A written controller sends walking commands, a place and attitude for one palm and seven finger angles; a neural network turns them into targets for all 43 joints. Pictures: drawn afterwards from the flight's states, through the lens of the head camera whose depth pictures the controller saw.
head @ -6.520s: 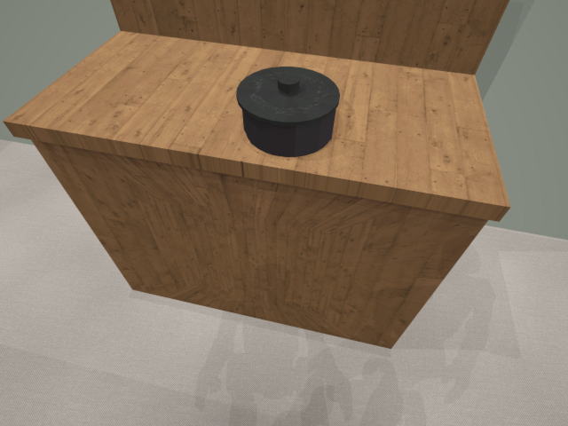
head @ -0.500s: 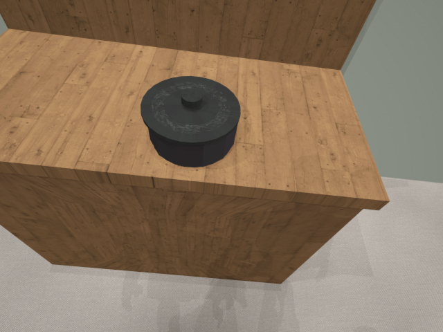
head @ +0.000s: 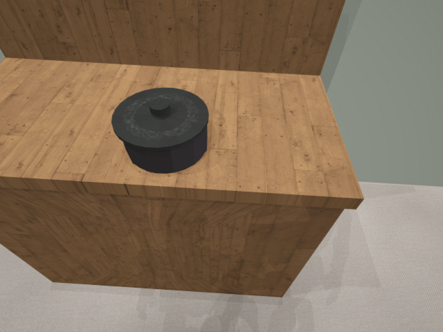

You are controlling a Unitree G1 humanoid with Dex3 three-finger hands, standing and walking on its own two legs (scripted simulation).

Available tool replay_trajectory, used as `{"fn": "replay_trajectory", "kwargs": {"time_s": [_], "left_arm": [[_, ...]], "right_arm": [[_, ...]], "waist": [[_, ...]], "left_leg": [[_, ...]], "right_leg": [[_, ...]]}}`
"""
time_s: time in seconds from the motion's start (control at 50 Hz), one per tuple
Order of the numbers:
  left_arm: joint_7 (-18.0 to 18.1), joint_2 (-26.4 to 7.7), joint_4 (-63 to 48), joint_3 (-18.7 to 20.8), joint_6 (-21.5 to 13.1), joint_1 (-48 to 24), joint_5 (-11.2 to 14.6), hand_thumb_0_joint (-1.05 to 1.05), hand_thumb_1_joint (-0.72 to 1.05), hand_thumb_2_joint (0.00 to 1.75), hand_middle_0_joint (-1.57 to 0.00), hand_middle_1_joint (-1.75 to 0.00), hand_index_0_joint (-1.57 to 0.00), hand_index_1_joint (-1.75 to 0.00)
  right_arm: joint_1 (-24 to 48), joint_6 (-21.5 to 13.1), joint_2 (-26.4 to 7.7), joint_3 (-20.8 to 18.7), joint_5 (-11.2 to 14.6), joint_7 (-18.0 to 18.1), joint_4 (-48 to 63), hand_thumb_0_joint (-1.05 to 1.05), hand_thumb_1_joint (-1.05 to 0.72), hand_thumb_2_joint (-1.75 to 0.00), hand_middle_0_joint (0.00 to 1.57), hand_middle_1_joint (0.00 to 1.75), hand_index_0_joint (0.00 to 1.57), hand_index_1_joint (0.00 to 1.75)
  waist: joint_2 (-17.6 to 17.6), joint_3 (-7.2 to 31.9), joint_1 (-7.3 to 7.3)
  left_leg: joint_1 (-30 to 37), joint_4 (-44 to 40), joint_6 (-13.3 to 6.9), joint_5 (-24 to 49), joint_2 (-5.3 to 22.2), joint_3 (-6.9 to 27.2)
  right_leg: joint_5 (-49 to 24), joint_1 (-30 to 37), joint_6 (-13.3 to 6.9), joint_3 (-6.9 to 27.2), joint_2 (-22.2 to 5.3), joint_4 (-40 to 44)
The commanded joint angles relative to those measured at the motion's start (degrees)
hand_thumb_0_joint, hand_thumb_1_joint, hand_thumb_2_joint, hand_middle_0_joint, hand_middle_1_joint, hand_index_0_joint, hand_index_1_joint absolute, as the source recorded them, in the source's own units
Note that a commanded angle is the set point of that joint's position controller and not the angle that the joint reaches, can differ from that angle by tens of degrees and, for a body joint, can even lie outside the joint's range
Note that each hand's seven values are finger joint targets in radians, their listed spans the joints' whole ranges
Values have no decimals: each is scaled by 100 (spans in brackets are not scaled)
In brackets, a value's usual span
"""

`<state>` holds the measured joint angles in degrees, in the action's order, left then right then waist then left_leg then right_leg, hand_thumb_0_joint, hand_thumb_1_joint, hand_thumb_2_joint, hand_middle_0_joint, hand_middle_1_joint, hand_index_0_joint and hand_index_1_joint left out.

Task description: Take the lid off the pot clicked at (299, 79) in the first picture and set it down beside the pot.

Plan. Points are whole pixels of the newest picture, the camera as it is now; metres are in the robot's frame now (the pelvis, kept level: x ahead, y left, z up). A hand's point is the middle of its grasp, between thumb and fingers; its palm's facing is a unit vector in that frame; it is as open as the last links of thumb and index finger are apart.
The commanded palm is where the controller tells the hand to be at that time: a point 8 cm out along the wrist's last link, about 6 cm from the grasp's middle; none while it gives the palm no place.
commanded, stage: come to a stop and stand still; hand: left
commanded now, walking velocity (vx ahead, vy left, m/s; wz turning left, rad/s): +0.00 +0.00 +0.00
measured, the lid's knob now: (159, 107) +0.50 +0.16 +0.14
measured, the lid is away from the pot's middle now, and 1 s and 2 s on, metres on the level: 0.00 0.00 0.00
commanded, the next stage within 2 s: look again from close up in 0.12 s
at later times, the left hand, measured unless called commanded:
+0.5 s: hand out of the picture +0.02 +0.22 -0.18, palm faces +0.00 -0.97 -0.23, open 7.4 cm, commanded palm none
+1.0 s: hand out of the picture +0.03 +0.23 -0.18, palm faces -0.04 -0.98 -0.21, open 7.4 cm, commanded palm none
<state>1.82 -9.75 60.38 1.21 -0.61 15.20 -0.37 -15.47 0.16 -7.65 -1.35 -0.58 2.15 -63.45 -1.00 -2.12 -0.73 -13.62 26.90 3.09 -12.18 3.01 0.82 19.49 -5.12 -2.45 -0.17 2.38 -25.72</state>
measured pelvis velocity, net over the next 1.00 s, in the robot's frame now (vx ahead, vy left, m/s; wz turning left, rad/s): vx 0.00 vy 0.04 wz -0.04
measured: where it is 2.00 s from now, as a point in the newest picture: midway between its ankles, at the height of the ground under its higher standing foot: outside the picture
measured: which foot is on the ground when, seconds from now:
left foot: down 0.00-1.00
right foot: down 0.00-1.00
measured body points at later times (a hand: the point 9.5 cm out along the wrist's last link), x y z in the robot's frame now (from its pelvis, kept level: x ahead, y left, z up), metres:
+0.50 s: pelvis +0.00 +0.04 -0.01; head +0.01 +0.04 +0.44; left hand +0.02 +0.27 -0.16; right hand +0.06 -0.19 -0.16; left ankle +0.02 +0.14 -0.74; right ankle -0.06 -0.09 -0.74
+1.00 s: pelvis +0.00 +0.04 +0.00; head +0.03 +0.05 +0.44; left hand +0.04 +0.28 -0.16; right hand +0.03 -0.19 -0.15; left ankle +0.02 +0.14 -0.74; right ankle -0.06 -0.09 -0.74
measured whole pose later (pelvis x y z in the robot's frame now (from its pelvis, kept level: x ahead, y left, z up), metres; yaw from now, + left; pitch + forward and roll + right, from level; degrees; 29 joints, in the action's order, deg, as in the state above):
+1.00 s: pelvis +0.00 +0.04 +0.00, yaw -2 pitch +0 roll +0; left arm 2.3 -11.3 59.2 -0.5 0.0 14.6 -0.8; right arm -12.5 -0.3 -9.6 -0.7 -0.3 1.3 -59.8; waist -1.5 -3.4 0.0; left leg -16.3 31.3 -1.8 -15.0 -1.0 -2.4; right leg 21.4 -8.4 1.3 2.9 -0.8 -29.8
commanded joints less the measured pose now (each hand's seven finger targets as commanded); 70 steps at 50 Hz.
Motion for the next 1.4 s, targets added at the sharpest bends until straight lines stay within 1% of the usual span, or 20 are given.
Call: {"fn": "replay_trajectory", "kwargs": {"time_s": [0.0,0.18,0.2,0.22,0.26,0.32,0.38,0.44,0.76,0.98,1.0,1.02,1.04,1.06,1.08,1.14,1.18,1.22,1.28,1.38], "left_arm": [[23,-593,-196,112,-72,409,19,0,90,90,-20,-30,-20,-30],[35,-535,-64,93,-72,563,-1,0,90,90,-20,-30,-20,-30],[295,-567,176,82,-281,1171,-128,0,90,90,-20,-30,-20,-30],[264,-866,-106,103,-316,884,-121,0,90,90,-20,-30,-20,-30],[174,-851,-231,88,-276,537,-77,0,90,90,-20,-30,-20,-30],[180,-491,-403,5,-187,514,-59,0,90,90,-20,-30,-20,-30],[157,-440,-368,-16,-38,688,-64,0,90,90,-20,-30,-20,-30],[142,-464,-344,-50,-32,713,-70,0,90,90,-20,-30,-20,-30],[90,-834,-425,-16,-22,416,-15,0,90,90,-20,-30,-20,-30],[79,-853,-350,-19,-1,309,-27,0,90,90,-20,-30,-20,-30],[268,-701,-226,-21,-135,626,-135,0,90,90,-20,-30,-20,-30],[398,-2100,-7304,654,-950,-2635,423,0,90,90,-24,-35,-24,-35],[650,-1895,-6673,654,-519,-292,-31,0,90,90,-29,-40,-29,-40],[899,-1713,-6344,652,-85,-27,162,0,90,90,-33,-44,-33,-44],[903,-551,-5471,113,309,1222,152,0,90,90,-38,-49,-38,-49],[645,-99,-4213,95,433,2451,-69,0,90,90,-51,-64,-51,-64],[418,-87,-4227,232,336,3287,-61,0,90,90,-60,-73,-60,-73],[254,-536,-5364,464,19,2512,13,0,90,90,-68,-83,-68,-83],[335,-1524,-7459,1147,-475,1300,131,0,90,90,-82,-97,-82,-97],[323,-910,-7205,774,-484,1329,223,0,90,90,-104,-121,-104,-121]], "right_arm": [[-156,-97,-579,-79,27,24,187,0,-90,-90,20,30,20,30],[97,-95,-645,-76,43,38,202,0,-90,-90,20,30,20,30],[661,-170,-759,-53,38,-15,631,0,-90,-90,20,30,20,30],[276,-115,-394,-12,31,-75,828,0,-90,-90,20,30,20,30],[71,-77,-400,-50,3,-96,831,0,-90,-90,20,30,20,30],[-137,-165,-756,-79,-1,-74,854,0,-90,-90,20,30,20,30],[54,-146,-887,-67,-8,-52,951,0,-90,-90,20,30,20,30],[122,-144,-845,-42,2,-62,991,0,-90,-90,20,30,20,30],[115,-193,-913,-58,25,-68,787,0,-90,-90,20,30,20,30],[194,-159,-912,-64,36,-64,642,0,-90,-90,20,30,20,30],[321,-184,-1087,-45,34,-93,911,0,-90,-90,20,30,20,30],[35,-1196,-1457,-108,317,-134,2510,0,-90,-90,20,30,20,30],[523,-1646,-1207,95,283,94,2408,0,-90,-90,20,30,20,30],[614,-1675,-1156,47,315,116,2005,0,-90,-90,20,30,20,30],[736,-1671,-988,34,398,81,1990,0,-90,-90,20,30,20,30],[851,-1448,-1060,-222,219,-107,2518,0,-90,-90,20,30,20,30],[1105,-1199,-1039,-336,252,-186,2926,0,-90,-90,20,30,20,30],[1257,-1104,-1084,-287,259,-186,3369,0,-90,-90,20,30,20,30],[1246,-1190,-1050,-164,184,-39,3816,0,-90,-90,20,30,20,30],[1060,-1127,-946,-33,87,168,3853,0,-90,-90,20,30,20,30]], "waist": [[-30,38,69],[-16,-57,79],[70,-211,302],[-237,19,-40],[269,474,-71],[256,373,-100],[789,-84,87],[177,-356,126],[128,310,147],[125,101,114],[342,257,105],[1005,2787,263],[2445,3039,409],[1884,2571,381],[1504,1773,271],[-495,-89,284],[-934,-372,417],[-880,-422,367],[182,245,316],[204,19,109]], "left_leg": [[468,-90,-228,1123,181,65],[607,-123,-259,1306,217,68],[159,1310,-221,1023,125,-305],[-514,1271,-355,-728,-106,-80],[-205,838,-320,-512,-97,-244],[333,407,-509,1223,321,288],[-51,50,-705,981,507,713],[-324,-37,-656,361,324,608],[278,-61,-623,1012,236,412],[267,-107,-572,775,206,335],[427,804,-472,2055,322,232],[1749,-108,-241,2508,-193,414],[2489,-59,-159,3293,26,309],[1951,-26,-67,2969,-9,282],[1626,-162,-168,2583,-91,228],[420,-393,-321,1721,-121,169],[114,-417,-320,1399,-142,22],[85,-447,-349,790,-221,-91],[610,-393,-395,323,-289,-247],[846,-250,-472,-56,-346,-303]], "right_leg": [[-2326,-483,35,630,-814,576],[-2520,-529,79,604,-790,560],[-5372,-726,560,1232,-1194,676],[-5608,-149,289,1166,-1393,272],[-4375,-52,-333,996,-1340,34],[-1932,-821,-88,539,-604,-245],[-149,-980,4,288,-328,-206],[-205,-1017,-21,480,-393,-10],[-1073,-747,95,493,-606,-75],[-1032,-813,97,557,-660,77],[-2329,-858,128,757,-821,151],[-2466,-264,52,57,-468,-147],[-2002,-609,-66,85,-385,-308],[-1619,-495,27,-134,-326,-248],[-1655,-490,55,-220,-354,68],[-1511,-1037,160,-517,-237,386],[-1433,-1026,142,-516,-208,429],[-1002,-1170,183,-401,-234,563],[-630,-1114,221,-201,-303,787],[-243,-1431,263,-128,-239,1072]]}}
